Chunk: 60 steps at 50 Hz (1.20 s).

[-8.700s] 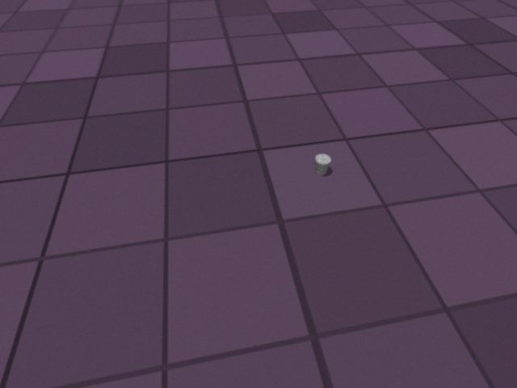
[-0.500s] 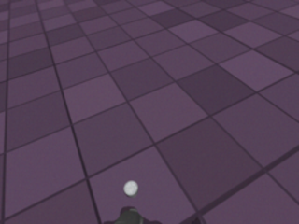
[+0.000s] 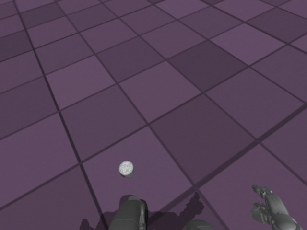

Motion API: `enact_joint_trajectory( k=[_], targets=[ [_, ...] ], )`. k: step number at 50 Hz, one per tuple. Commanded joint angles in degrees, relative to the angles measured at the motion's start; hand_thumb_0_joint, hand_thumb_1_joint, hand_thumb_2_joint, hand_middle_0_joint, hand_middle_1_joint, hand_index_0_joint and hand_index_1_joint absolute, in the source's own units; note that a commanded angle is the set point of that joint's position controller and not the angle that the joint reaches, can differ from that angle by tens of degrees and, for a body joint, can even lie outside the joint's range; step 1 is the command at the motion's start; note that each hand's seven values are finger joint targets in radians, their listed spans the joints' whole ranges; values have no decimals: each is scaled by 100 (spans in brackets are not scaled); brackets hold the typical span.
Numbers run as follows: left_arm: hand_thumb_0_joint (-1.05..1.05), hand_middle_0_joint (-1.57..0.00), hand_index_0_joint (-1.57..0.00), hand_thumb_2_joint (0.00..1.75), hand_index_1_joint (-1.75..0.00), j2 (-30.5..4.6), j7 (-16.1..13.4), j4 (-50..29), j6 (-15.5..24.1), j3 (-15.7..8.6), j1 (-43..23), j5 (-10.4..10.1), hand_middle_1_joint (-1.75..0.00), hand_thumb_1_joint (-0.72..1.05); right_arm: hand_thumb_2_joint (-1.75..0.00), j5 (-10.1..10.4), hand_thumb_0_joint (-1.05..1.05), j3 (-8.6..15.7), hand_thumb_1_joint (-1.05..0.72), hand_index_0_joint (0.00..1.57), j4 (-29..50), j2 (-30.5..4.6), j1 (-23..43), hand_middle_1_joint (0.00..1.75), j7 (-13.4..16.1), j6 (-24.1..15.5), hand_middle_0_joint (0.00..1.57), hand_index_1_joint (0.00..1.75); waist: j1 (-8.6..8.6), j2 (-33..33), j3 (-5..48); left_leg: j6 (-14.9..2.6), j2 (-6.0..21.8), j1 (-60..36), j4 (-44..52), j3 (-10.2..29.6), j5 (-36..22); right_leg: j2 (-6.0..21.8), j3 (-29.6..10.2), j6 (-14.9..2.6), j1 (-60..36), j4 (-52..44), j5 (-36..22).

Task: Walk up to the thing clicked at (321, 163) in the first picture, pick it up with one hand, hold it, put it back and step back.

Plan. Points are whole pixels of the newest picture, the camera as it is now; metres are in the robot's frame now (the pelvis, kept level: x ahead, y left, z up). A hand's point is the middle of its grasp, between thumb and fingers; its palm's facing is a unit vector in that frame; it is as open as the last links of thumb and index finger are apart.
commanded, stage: walk up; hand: left
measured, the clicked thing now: (127, 170) +0.50 +0.22 -0.68
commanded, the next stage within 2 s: none
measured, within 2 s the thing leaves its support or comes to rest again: neither
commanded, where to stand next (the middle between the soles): +0.13 +0.04 m, yaw +3 degrees
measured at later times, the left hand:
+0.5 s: hand out of the picture +0.00 +0.26 -0.12, palm faces +0.08 -0.94 -0.35, open 7.3 cm
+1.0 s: hand out of the picture +0.01 +0.28 -0.10, palm faces +0.05 -0.92 -0.38, open 7.3 cm
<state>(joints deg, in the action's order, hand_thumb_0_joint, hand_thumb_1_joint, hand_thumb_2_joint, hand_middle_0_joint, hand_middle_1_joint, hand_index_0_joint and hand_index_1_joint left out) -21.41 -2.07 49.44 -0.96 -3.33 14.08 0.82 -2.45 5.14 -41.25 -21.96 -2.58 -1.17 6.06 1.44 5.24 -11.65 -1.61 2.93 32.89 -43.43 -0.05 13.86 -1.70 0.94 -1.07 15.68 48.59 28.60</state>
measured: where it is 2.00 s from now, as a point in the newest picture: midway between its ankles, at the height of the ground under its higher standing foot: outside the picture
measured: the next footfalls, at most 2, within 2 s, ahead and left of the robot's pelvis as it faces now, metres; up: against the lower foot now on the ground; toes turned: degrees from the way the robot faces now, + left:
left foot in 0.32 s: -0.04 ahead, +0.14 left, +0.00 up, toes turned +2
left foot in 1.26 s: +0.07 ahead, +0.22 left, +0.00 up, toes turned +5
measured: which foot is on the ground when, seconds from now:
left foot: up 0.00-0.30, down 0.32-1.00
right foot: down 0.00-1.00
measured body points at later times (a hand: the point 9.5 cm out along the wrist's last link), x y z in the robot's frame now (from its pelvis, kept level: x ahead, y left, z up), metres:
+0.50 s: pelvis -0.05 +0.00 +0.03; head -0.04 +0.01 +0.48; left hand +0.00 +0.31 -0.09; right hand +0.05 -0.30 -0.08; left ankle -0.08 +0.14 -0.70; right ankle -0.02 -0.13 -0.70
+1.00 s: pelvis -0.05 +0.01 +0.04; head -0.04 +0.00 +0.49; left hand +0.01 +0.33 -0.08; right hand +0.04 -0.28 -0.09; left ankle -0.08 +0.14 -0.70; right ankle -0.01 -0.13 -0.70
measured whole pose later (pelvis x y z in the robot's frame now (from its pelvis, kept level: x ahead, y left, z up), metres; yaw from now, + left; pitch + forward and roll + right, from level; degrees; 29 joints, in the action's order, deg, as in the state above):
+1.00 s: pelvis -0.05 +0.01 +0.04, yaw +3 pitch -2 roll +0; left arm -21.5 0.2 61.4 2.0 -0.6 7.8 0.3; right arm -0.5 0.8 -61.4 -20.0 -8.3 -0.7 -0.1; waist -0.3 1.0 -3.2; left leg 1.1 0.8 8.0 -26.6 1.8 16.5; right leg 1.5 -0.8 1.4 12.4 27.0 12.4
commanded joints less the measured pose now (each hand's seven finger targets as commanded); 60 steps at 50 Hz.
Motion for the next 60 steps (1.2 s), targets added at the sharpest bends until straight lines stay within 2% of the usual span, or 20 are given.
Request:
enact_joint_trajectory(
  k=[1,4,11,13,15,16,17,18,19,22,26,28,30,33,42,49,51,53,56,60],
  targets=[
    [0,-20,-20,90,-30,-2406,-51,-997,72,-663,-591,311,-30,90,-90,135,0,453,-90,20,425,-1444,25,30,213,-142,20,30,-355,-2049,12,216,-670,-247,-2930,1425,1737,2953,-4054,-1808,2688,-3863,871],
    [0,-20,-20,90,-30,-1317,-32,-906,126,-463,-1030,172,-30,90,-90,231,0,318,-90,20,-109,-942,-1070,30,140,-236,20,30,245,-1390,216,234,-1204,-45,-3552,1072,783,1192,-994,-820,1280,-2498,-2233],
    [0,-20,-20,90,-30,-1381,65,-636,209,-569,575,222,-30,90,-90,161,0,62,-90,20,-102,-991,-524,30,145,-587,20,30,-839,-1813,1385,370,-496,24,-95,456,1649,1448,-1413,-1003,-2056,-2133,-1129],
    [0,-20,-20,90,-30,-1506,110,-671,159,-565,497,162,-30,90,-90,117,0,42,-90,20,-263,-986,-716,30,143,-678,20,30,-693,-1928,1259,240,-406,-851,1128,202,1855,1544,-1307,-1006,-1466,-1886,-1877],
    [0,-20,-20,90,-30,-1450,160,-711,88,-428,301,56,-30,90,-90,69,0,55,-90,20,-580,-864,-1212,30,185,-793,20,30,-313,-1549,1301,124,-564,-2217,2538,-77,254,1370,-887,-716,-685,-1188,-2925],
    [0,-20,-20,90,-30,-1157,156,-749,89,-297,299,29,-30,90,-90,47,0,111,-90,20,-658,-1033,-1350,30,214,-845,20,30,-252,-984,1494,3,-233,-2995,2359,581,-255,1165,-679,-402,10,-657,-2720],
    [0,-20,-20,90,-30,-811,161,-790,102,-192,341,-44,-30,90,-90,7,0,131,-90,20,-612,-1316,-1290,30,239,-888,20,30,-283,160,1552,-336,765,-3327,2524,2096,-571,696,-367,-66,936,-47,-1130],
    [0,-20,-20,90,-30,-993,125,-752,84,-257,-190,-54,-30,90,-90,17,0,171,-90,20,-566,-1830,-1059,30,222,-884,20,30,-79,489,1226,-1100,1668,-2418,2545,3160,109,297,-180,88,1166,-39,481],
    [0,-20,-20,90,-30,-1393,99,-686,104,-357,-527,24,-30,90,-90,85,0,212,-90,20,-593,-1892,-936,30,199,-870,20,30,30,403,806,-1470,1848,-1483,2626,3190,335,524,-540,21,619,417,548],
    [0,-20,-20,90,-30,-1024,172,-374,285,-232,-39,-78,-30,90,-90,122,0,-96,-90,20,-570,-1129,-395,30,184,-877,20,30,-420,582,824,-645,594,-1982,1761,1019,-1389,437,-231,-61,199,-1335,-648],
    [0,-20,-20,90,-30,-1386,91,-5,426,-276,62,30,-30,90,-90,280,0,-153,-90,20,-679,-970,-686,30,147,-768,20,30,-270,-136,1254,-45,66,-1154,850,526,-884,830,-959,-298,-1310,-2202,-2869],
    [0,-20,-20,90,-30,-1671,132,10,439,-253,-357,34,-30,90,-90,222,0,-107,-90,20,-887,-910,-834,30,149,-672,20,30,-53,-646,960,-33,-251,-1762,693,259,1314,1677,-1977,-827,165,-2873,-478],
    [0,-20,-20,90,-30,-1427,180,-15,386,-157,-735,44,-30,90,-90,168,0,-73,-90,20,-1048,-986,-897,30,114,-698,20,30,114,-636,759,-69,-131,-2263,1310,447,1217,1376,-1602,-554,813,-2962,199],
    [0,-20,-20,90,-30,-1120,225,215,391,-81,-685,-10,-30,90,-90,172,0,-80,-90,20,-1044,-1156,-424,30,56,-786,20,30,-161,-377,558,-318,364,-1624,2269,1224,1638,520,-692,-149,450,-2425,-237],
    [0,-20,-20,90,-30,-1134,193,612,496,-20,-740,-83,-30,90,-90,195,0,-192,-90,20,-1381,-1081,-336,30,99,-855,20,30,-207,-488,1492,-104,264,-2207,1989,619,-866,818,-715,-149,-780,-2433,-2751],
    [0,-20,-20,90,-30,-1156,173,832,404,25,-915,-75,-30,90,-90,209,0,-175,-90,20,-1608,-1065,-213,30,129,-789,20,30,-202,-598,1389,-112,296,-2240,2221,600,-784,795,-596,-108,-911,-2542,-2723],
    [0,-20,-20,90,-30,-1801,104,992,508,-237,237,13,-30,90,-90,-17,0,53,-90,20,-1206,-1319,-190,30,-108,-637,20,30,-525,-546,1212,-252,-75,-744,1219,381,1928,1191,-1506,-600,-1635,-2836,607],
    [0,-20,-20,90,-30,-2219,41,950,570,-438,435,114,-30,90,-90,-127,0,85,-90,20,-1049,-1257,-97,30,-203,-543,20,30,-669,-1255,696,-65,-5,451,-502,326,1722,2466,-3221,-1234,-1692,-3840,1808],
    [0,-20,-20,90,-30,-2039,-2,575,651,-433,13,135,-30,90,-90,-110,0,185,-90,20,-933,-1309,-349,30,-327,-605,20,30,-414,-1080,499,-65,394,276,-467,634,1373,2440,-2724,-1389,-1137,-3609,711],
    [0,-20,-20,90,-30,-1517,99,220,531,-191,-1094,99,-30,90,-90,107,0,141,-90,20,-1315,-823,-1165,30,-244,-690,20,30,185,-1628,919,97,76,-2345,899,67,285,1425,-786,-693,645,-2610,-2044]
  ],
)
